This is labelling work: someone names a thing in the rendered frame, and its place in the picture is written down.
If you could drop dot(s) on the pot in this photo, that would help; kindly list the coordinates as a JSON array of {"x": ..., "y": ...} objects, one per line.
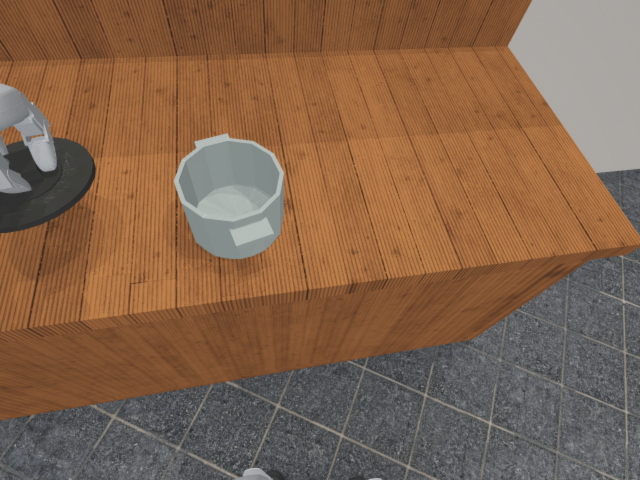
[{"x": 232, "y": 192}]

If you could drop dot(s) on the knob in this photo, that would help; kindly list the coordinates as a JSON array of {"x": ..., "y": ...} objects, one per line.
[{"x": 23, "y": 163}]

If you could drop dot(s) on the table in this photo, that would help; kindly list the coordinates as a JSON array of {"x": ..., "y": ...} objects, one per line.
[{"x": 429, "y": 190}]

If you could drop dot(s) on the lid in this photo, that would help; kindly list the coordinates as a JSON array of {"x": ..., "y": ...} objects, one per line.
[{"x": 54, "y": 193}]

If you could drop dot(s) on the robot left shin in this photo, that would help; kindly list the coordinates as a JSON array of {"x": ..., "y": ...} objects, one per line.
[{"x": 255, "y": 471}]

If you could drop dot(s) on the robot left hand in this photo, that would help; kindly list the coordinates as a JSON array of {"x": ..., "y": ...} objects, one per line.
[{"x": 16, "y": 110}]

